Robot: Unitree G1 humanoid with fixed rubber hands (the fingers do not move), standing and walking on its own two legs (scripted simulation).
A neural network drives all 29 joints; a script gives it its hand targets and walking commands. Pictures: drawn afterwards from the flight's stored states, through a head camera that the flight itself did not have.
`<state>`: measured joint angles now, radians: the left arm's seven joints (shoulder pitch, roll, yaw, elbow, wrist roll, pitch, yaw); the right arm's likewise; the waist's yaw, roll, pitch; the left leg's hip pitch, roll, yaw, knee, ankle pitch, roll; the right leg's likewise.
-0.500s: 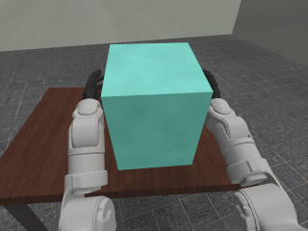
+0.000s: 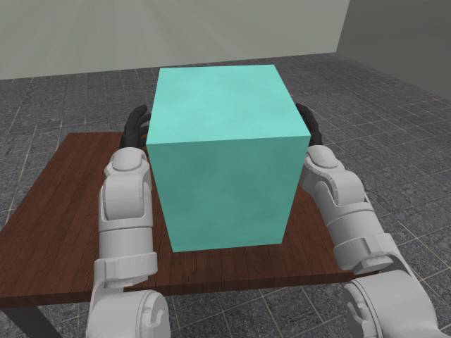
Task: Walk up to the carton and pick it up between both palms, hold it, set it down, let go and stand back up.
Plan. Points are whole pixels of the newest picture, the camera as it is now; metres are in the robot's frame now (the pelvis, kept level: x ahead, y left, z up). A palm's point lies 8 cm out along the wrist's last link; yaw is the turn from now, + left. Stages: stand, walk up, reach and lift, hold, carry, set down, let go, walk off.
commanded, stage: hold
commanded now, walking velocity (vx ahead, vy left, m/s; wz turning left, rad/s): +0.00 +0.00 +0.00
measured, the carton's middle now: (223, 159) +0.38 +0.00 +0.19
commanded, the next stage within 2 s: none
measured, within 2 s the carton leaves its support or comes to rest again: neither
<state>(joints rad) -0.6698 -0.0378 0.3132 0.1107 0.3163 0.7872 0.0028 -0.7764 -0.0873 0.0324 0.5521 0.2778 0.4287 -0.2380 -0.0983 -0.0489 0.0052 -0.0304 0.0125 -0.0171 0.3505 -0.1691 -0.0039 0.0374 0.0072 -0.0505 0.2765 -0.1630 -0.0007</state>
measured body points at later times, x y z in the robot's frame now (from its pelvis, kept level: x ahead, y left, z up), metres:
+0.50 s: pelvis -0.01 +0.00 +0.00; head -0.06 +0.02 +0.45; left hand +0.38 +0.15 +0.23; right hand +0.38 -0.14 +0.22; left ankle +0.03 +0.12 -0.75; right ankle +0.00 -0.12 -0.75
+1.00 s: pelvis -0.01 +0.00 +0.00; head -0.06 +0.03 +0.45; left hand +0.37 +0.16 +0.23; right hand +0.38 -0.14 +0.22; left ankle +0.03 +0.12 -0.75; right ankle +0.00 -0.12 -0.75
